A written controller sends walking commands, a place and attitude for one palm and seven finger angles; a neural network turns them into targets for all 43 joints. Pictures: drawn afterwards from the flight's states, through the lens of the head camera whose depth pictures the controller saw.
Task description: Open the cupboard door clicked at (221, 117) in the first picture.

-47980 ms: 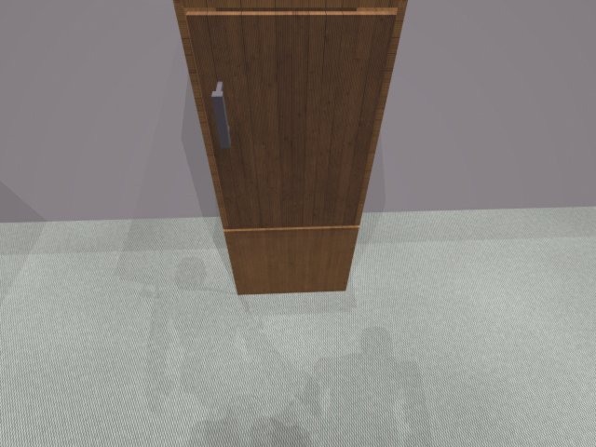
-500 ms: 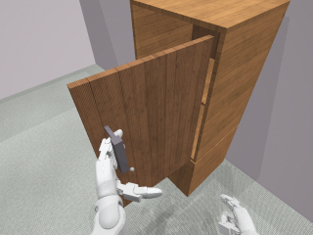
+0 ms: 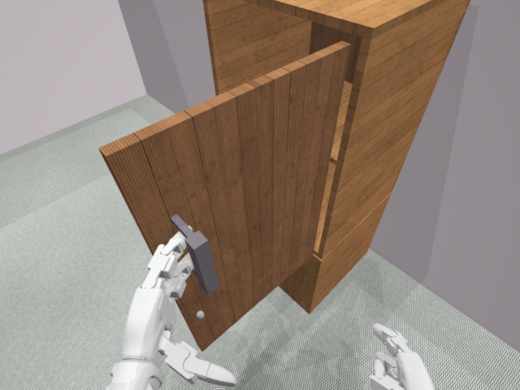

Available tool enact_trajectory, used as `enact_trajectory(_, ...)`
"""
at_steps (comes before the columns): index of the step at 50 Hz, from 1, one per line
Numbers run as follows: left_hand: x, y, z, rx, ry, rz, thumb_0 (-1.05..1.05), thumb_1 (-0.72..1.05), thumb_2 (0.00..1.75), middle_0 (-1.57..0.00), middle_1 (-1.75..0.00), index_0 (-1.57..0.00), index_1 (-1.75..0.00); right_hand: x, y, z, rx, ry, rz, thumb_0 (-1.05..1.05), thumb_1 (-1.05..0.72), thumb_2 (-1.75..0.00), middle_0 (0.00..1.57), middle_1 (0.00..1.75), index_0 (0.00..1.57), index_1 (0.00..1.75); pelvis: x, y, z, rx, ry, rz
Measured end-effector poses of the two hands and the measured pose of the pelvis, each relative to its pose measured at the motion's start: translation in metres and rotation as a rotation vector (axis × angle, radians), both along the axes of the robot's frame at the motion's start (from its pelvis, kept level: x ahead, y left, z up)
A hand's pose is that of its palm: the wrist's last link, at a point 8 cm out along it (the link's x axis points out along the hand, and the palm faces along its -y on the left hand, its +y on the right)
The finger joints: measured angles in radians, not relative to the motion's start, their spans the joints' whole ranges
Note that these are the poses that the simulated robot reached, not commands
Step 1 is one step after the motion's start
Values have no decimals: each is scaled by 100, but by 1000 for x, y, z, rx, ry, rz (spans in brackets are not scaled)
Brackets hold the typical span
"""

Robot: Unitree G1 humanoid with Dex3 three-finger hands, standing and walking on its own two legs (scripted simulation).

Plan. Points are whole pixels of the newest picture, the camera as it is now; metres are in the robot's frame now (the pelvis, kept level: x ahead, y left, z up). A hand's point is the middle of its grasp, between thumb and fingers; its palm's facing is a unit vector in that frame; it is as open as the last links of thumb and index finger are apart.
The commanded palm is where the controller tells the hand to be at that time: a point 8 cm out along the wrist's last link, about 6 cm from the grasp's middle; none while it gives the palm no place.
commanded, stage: slide the hand sideways off the handle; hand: left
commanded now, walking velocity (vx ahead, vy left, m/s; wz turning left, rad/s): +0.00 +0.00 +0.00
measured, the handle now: (195, 255) +0.28 +0.11 +0.10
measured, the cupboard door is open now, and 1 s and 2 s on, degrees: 88 88 88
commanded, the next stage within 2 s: draw the hand back to the body in 0.66 s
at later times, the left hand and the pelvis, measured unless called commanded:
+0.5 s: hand (155, 349) +0.16 +0.13 +0.09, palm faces +0.04 -1.00 -0.02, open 16.2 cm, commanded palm +0.12 +0.19 +0.10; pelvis +0.01 -0.01 -0.01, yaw +1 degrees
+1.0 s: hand (122, 356) +0.15 +0.16 +0.11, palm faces +0.03 -1.00 -0.06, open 16.3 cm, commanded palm +0.11 +0.22 +0.12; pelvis -0.01 +0.01 -0.01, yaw +1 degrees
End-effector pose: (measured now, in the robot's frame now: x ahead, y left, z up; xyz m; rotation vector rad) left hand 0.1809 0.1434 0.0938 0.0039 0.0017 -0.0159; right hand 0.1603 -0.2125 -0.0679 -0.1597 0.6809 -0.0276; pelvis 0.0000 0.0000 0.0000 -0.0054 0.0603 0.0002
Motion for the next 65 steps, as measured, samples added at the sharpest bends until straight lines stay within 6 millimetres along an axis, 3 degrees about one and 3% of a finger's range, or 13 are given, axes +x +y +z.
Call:
enact_trajectory(20, -36, 33, 0, 15, 24, 50, -1, -50, 30, -17, -31, -18, -31, 26, -9, 3, -13, -75, -11, 1, -91, -90, 20, 30, 20, 30, 7, -6, -8, -3, 33, 16)
enact_trajectory(36, -64, 59, -1, -2, 21, 41, -1, -50, 30, -15, -30, -16, -30, 22, -4, 3, -24, -105, -31, 2, -91, -90, 20, 30, 20, 30, -2, 1, -12, -21, 30, 27)
enact_trajectory(44, -60, 55, 5, 2, -30, 4, -1, -50, 30, -15, -30, -15, -30, 15, 7, 5, -23, -128, -21, 2, -91, -90, 20, 30, 20, 30, -12, 8, -15, -29, 28, 24)
enact_trajectory(55, -55, 82, 25, 45, -30, 50, -1, -50, 30, -15, -30, -16, -30, 4, 18, 9, -8, -118, -35, 2, -90, -90, 20, 30, 20, 30, -11, 13, -6, -37, -1, 20)
enact_trajectory(65, -51, 101, 44, 110, -24, 67, -1, -45, 32, -15, -30, -16, -30, 14, 15, 21, -35, -144, -33, 2, -90, -90, 20, 30, 20, 30, -3, 16, 3, -35, -21, 19)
